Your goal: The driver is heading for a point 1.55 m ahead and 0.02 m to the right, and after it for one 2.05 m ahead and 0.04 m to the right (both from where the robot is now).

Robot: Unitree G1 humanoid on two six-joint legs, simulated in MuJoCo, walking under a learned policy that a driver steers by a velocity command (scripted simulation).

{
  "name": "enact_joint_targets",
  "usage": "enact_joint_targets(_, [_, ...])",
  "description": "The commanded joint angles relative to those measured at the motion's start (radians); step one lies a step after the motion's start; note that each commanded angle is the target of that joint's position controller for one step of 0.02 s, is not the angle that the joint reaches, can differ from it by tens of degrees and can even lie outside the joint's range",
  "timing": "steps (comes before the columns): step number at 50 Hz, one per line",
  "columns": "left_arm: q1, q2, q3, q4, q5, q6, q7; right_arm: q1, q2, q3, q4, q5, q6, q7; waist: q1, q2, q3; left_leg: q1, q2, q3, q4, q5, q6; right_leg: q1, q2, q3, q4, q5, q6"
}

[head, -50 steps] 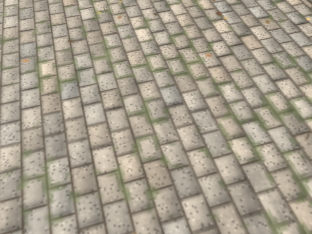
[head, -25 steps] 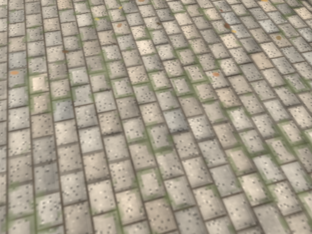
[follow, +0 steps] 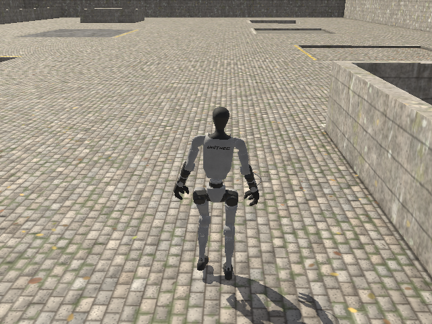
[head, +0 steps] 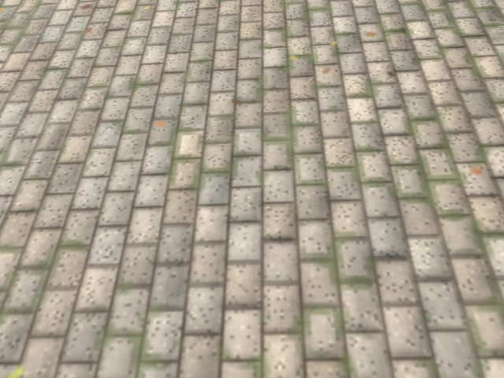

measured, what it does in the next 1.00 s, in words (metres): steps on the spot: left foot, then right foot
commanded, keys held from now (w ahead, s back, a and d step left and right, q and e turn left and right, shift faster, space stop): q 0.14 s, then no key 0.38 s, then e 0.42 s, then w+e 0.06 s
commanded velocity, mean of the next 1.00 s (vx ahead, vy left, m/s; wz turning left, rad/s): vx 0.01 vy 0.00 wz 0.05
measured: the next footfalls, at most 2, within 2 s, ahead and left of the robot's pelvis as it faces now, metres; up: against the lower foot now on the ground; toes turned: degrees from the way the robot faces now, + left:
left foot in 0.34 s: +0.00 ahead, +0.12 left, +0.00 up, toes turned +9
right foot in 0.70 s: +0.02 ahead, -0.09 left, +0.00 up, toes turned +7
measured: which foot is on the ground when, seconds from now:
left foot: up 0.00-0.32, down 0.34-0.72, up 0.74-1.00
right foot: down 0.00-0.34, up 0.36-0.68, down 0.70-1.00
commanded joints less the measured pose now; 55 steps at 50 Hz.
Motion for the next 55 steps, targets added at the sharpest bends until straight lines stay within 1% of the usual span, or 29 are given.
enact_joint_targets(1, [-0.040, 0.117, 0.025, -0.086, 0.003, -0.014, -0.003, 0.061, -0.084, -0.018, -0.030, 0.004, 0.013, 0.016, -0.015, -0.192, -0.045, -0.072, 0.046, 0.042, 0.165, -0.006, -0.036, 0.108, -0.226, 0.112, -0.080, 0.530, -0.140])
enact_joint_targets(4, [0.051, 0.142, 0.039, -0.064, 0.002, -0.011, -0.004, -0.016, -0.067, -0.005, -0.062, 0.011, 0.021, 0.026, 0.040, -0.201, -0.051, -0.112, 0.070, 0.058, 0.068, -0.014, -0.057, 0.230, -0.257, 0.106, -0.055, 0.579, -0.158])
enact_joint_targets(8, [0.066, 0.164, 0.052, -0.057, 0.006, -0.012, -0.016, -0.057, -0.050, 0.009, -0.087, 0.017, 0.028, 0.034, 0.057, -0.219, -0.058, -0.021, 0.096, 0.090, -0.082, -0.044, -0.046, 0.218, -0.287, 0.078, -0.042, 0.557, -0.168])
enact_joint_targets(13, [0.041, 0.184, 0.060, -0.042, 0.006, -0.011, -0.040, -0.046, -0.035, 0.025, -0.095, 0.028, 0.021, 0.019, 0.046, -0.254, -0.075, 0.179, 0.079, 0.146, -0.317, -0.052, 0.009, 0.132, -0.291, 0.060, 0.006, 0.574, -0.166])
enact_joint_targets(15, [0.019, 0.186, 0.060, -0.032, -0.007, -0.001, -0.043, -0.002, -0.023, 0.032, -0.078, 0.023, 0.008, 0.010, 0.004, -0.229, -0.077, 0.300, 0.074, 0.161, -0.559, 0.112, 0.036, 0.088, -0.269, 0.036, 0.071, 0.515, -0.126])
enact_joint_targets(16, [0.035, 0.175, 0.057, -0.023, -0.011, 0.002, -0.043, 0.012, -0.040, 0.034, -0.072, 0.008, -0.006, 0.003, -0.011, -0.176, -0.083, 0.411, 0.104, 0.109, -0.720, 0.270, 0.048, 0.014, -0.250, 0.014, 0.117, 0.410, -0.071])
enact_joint_targets(17, [0.076, 0.106, 0.039, -0.038, -0.005, 0.005, -0.047, 0.032, -0.112, 0.026, -0.077, -0.012, -0.024, -0.005, 0.006, 0.037, -0.133, 0.572, 0.323, -0.154, -0.781, 0.374, 0.078, -0.142, -0.177, -0.054, 0.287, 0.096, -0.002])
enact_joint_targets(18, [0.041, 0.043, 0.017, -0.069, -0.011, 0.018, -0.039, 0.011, -0.183, 0.016, -0.079, 0.006, -0.032, -0.012, 0.002, 0.203, -0.092, 0.476, 0.510, -0.316, -0.728, 0.721, 0.224, -0.234, -0.043, -0.075, 0.340, -0.362, 0.035])
enact_joint_targets(19, [0.022, 0.101, 0.029, -0.050, -0.008, 0.035, -0.029, 0.024, -0.121, 0.028, -0.066, 0.012, -0.038, -0.015, -0.021, 0.100, -0.087, 0.447, 0.489, -0.265, -0.708, 0.716, 0.285, -0.201, -0.074, 0.005, 0.436, -0.382, 0.042])
enact_joint_targets(21, [0.041, 0.108, 0.036, -0.013, -0.017, 0.041, -0.037, -0.091, -0.042, 0.061, -0.071, 0.007, -0.038, -0.023, 0.035, 0.073, -0.017, 0.386, 0.375, -0.136, -0.731, 0.616, 0.228, -0.193, -0.076, 0.027, 0.438, -0.273, 0.047])
enact_joint_targets(23, [0.079, 0.122, 0.042, 0.022, 0.001, 0.040, -0.042, -0.094, -0.048, 0.064, -0.058, 0.012, -0.042, -0.034, 0.042, 0.103, -0.027, 0.408, 0.319, -0.069, -0.711, 0.725, 0.202, -0.170, -0.059, 0.007, 0.441, -0.205, 0.063])
enact_joint_targets(28, [0.074, 0.055, 0.019, 0.065, -0.011, 0.045, -0.042, -0.071, -0.023, 0.081, -0.007, 0.006, -0.049, -0.037, 0.022, 0.069, -0.035, 0.384, 0.311, -0.034, -0.709, 0.574, 0.195, -0.067, -0.049, 0.002, 0.268, -0.183, 0.074])
enact_joint_targets(31, [0.051, 0.089, 0.027, 0.065, -0.016, 0.038, -0.037, -0.070, -0.081, 0.062, 0.013, 0.007, -0.043, -0.048, 0.011, 0.075, -0.020, 0.376, 0.335, -0.057, -0.678, 0.516, 0.206, -0.061, -0.025, -0.014, 0.210, -0.170, 0.057])
enact_joint_targets(34, [0.067, 0.080, 0.022, 0.067, -0.012, 0.020, -0.037, -0.073, -0.110, 0.041, 0.023, 0.019, -0.034, -0.055, 0.037, 0.034, -0.024, 0.354, 0.339, -0.047, -0.623, 0.462, 0.177, -0.011, -0.028, -0.015, 0.063, -0.006, 0.028])
enact_joint_targets(35, [0.068, 0.101, 0.026, 0.064, -0.004, 0.011, -0.037, -0.065, -0.106, 0.036, 0.021, 0.017, -0.034, -0.057, 0.034, 0.003, -0.028, 0.324, 0.318, -0.033, -0.585, 0.404, 0.149, 0.018, -0.056, 0.043, 0.041, 0.097, 0.009])
enact_joint_targets(36, [0.086, 0.150, 0.037, 0.064, 0.002, 0.003, -0.037, -0.057, -0.087, 0.034, 0.007, 0.012, -0.031, -0.057, 0.014, -0.083, -0.033, 0.283, 0.249, 0.026, -0.499, 0.308, 0.118, 0.031, -0.127, 0.151, 0.042, 0.271, -0.022])
enact_joint_targets(37, [0.090, 0.204, 0.058, 0.073, -0.018, 0.004, -0.039, -0.074, -0.035, 0.041, -0.007, 0.017, -0.023, -0.058, 0.013, -0.238, -0.010, 0.206, 0.117, 0.138, -0.390, 0.151, 0.070, 0.009, -0.224, 0.318, -0.007, 0.383, -0.108])
enact_joint_targets(38, [0.116, 0.207, 0.062, 0.069, -0.011, 0.003, -0.045, -0.104, -0.019, 0.047, -0.013, 0.013, -0.016, -0.062, 0.055, -0.288, 0.004, 0.139, 0.053, 0.158, -0.263, -0.009, 0.050, 0.013, -0.325, 0.455, -0.086, 0.429, -0.195])
enact_joint_targets(39, [0.125, 0.197, 0.062, 0.067, 0.001, 0.002, -0.044, -0.127, -0.024, 0.042, -0.021, 0.014, -0.011, -0.058, 0.070, -0.278, 0.003, 0.082, 0.054, 0.103, -0.097, -0.162, 0.052, 0.022, -0.357, 0.491, -0.127, 0.420, -0.249])
enact_joint_targets(41, [0.054, 0.193, 0.071, 0.051, -0.004, 0.011, -0.033, -0.103, -0.027, 0.038, -0.018, 0.020, -0.011, -0.045, 0.023, -0.185, 0.006, 0.060, 0.093, 0.053, -0.005, -0.110, 0.046, 0.002, -0.277, 0.391, -0.114, 0.342, -0.224])
enact_joint_targets(43, [0.003, 0.165, 0.071, 0.036, -0.009, 0.023, -0.033, -0.087, -0.026, 0.042, -0.016, 0.013, -0.021, -0.042, 0.011, -0.191, -0.013, 0.065, 0.096, 0.073, -0.111, -0.056, 0.024, 0.035, -0.197, 0.323, -0.097, 0.294, -0.169])
enact_joint_targets(47, [0.029, 0.186, 0.087, 0.042, -0.011, 0.037, -0.044, -0.071, -0.023, 0.048, -0.034, 0.025, -0.032, -0.045, 0.044, -0.220, -0.069, 0.156, 0.075, 0.087, -0.304, -0.029, 0.004, 0.059, -0.189, 0.361, -0.058, 0.317, -0.157])
enact_joint_targets(48, [0.022, 0.194, 0.093, 0.041, -0.010, 0.042, -0.048, -0.041, -0.029, 0.048, -0.035, 0.025, -0.036, -0.045, 0.035, -0.219, -0.097, 0.219, 0.068, 0.093, -0.370, -0.028, 0.009, 0.033, -0.177, 0.376, -0.061, 0.184, -0.149])
enact_joint_targets(50, [-0.059, 0.184, 0.097, 0.017, -0.017, 0.053, -0.054, 0.067, -0.027, 0.046, -0.012, 0.017, -0.045, -0.049, -0.045, -0.182, -0.082, 0.456, 0.057, 0.109, -0.625, 0.070, 0.030, -0.166, -0.092, 0.372, -0.035, -0.240, -0.090])
enact_joint_targets(51, [-0.070, 0.126, 0.085, -0.009, -0.018, 0.049, -0.054, 0.135, -0.106, 0.029, 0.000, 0.006, -0.052, -0.060, -0.066, 0.000, -0.054, 0.575, 0.223, -0.096, -0.770, -0.131, 0.064, -0.358, 0.011, 0.281, 0.142, -0.413, -0.035])
enact_joint_targets(52, [-0.061, 0.050, 0.063, -0.040, -0.016, 0.038, -0.052, 0.139, -0.240, 0.003, -0.021, -0.004, -0.055, -0.059, -0.059, 0.222, -0.056, 0.563, 0.510, -0.488, -0.923, -0.429, 0.142, -0.499, 0.157, 0.117, 0.422, -0.394, 0.000])
enact_joint_targets(53, [-0.101, 0.125, 0.073, -0.050, 0.010, 0.029, -0.053, 0.074, -0.237, 0.001, -0.026, -0.028, -0.058, -0.056, -0.028, 0.121, 0.031, 0.392, 0.545, -0.530, -0.958, -0.479, 0.200, -0.509, 0.058, 0.161, 0.534, -0.277, -0.008])
enact_joint_targets(54, [-0.087, 0.160, 0.086, -0.035, 0.007, 0.023, -0.066, 0.013, -0.162, 0.018, -0.039, -0.020, -0.065, -0.056, 0.019, 0.055, 0.077, 0.340, 0.491, -0.445, -0.946, -0.434, 0.198, -0.478, 0.025, 0.166, 0.583, -0.194, -0.011])
enact_joint_targets(55, [-0.043, 0.160, 0.089, -0.010, 0.009, 0.020, -0.082, -0.030, -0.116, 0.030, -0.049, -0.006, -0.074, -0.054, 0.049, 0.042, 0.079, 0.354, 0.429, -0.329, -0.938, -0.329, 0.174, -0.464, 0.010, 0.135, 0.617, -0.130, 0.005])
